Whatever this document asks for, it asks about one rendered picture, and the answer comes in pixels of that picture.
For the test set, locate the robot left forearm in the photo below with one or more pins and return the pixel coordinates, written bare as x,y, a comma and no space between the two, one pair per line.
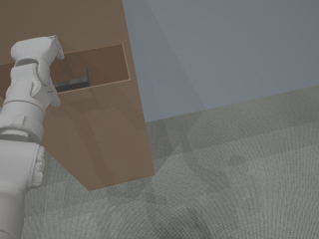
24,109

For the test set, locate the drawer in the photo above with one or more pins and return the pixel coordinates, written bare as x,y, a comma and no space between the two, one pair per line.
105,64

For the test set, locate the left robot hand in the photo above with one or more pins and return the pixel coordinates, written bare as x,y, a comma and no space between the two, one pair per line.
44,48

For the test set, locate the handle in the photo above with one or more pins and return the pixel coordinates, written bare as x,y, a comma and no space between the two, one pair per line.
73,84

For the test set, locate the cabinet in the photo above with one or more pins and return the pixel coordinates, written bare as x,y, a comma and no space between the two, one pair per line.
97,133

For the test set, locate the robot left upper arm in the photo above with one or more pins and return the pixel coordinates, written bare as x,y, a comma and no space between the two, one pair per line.
22,166

